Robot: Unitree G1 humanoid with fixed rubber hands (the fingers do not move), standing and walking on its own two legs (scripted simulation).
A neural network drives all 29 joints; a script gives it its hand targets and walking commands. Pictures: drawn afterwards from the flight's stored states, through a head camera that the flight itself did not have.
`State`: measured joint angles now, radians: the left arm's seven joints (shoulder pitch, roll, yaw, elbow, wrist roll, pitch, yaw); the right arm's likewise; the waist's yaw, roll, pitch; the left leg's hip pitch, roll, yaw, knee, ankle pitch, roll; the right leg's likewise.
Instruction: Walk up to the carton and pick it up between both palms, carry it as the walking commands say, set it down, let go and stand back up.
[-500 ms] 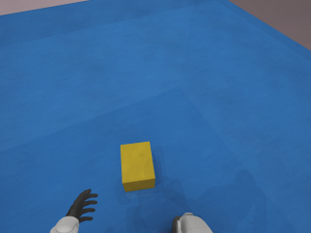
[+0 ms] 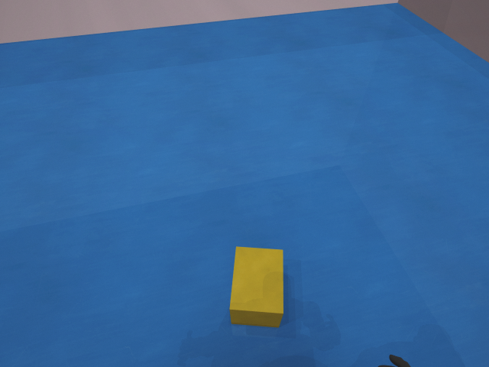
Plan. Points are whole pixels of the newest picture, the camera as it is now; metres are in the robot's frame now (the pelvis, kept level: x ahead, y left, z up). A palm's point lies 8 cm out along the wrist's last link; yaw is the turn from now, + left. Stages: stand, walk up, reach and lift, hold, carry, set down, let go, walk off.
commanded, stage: walk up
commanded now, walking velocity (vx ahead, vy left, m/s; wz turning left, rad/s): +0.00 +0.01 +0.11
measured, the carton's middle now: (257, 286) +0.50 +0.01 -0.68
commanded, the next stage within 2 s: stand in 1.86 s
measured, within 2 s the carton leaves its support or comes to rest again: neither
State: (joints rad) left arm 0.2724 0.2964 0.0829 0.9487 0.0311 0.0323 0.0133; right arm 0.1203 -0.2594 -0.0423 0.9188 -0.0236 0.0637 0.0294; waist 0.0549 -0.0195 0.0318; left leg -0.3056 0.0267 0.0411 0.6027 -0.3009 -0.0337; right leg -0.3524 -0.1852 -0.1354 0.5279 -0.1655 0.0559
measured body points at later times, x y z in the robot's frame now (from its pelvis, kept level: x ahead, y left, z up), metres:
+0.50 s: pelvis +0.00 +0.02 +0.02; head +0.00 +0.02 +0.47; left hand +0.04 +0.28 -0.13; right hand +0.02 -0.23 -0.14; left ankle +0.01 +0.14 -0.73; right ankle -0.02 -0.09 -0.70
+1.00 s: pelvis +0.03 -0.03 +0.01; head +0.06 -0.05 +0.46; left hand +0.05 +0.22 -0.13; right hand +0.08 -0.27 -0.15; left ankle +0.02 +0.11 -0.68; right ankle +0.05 -0.14 -0.73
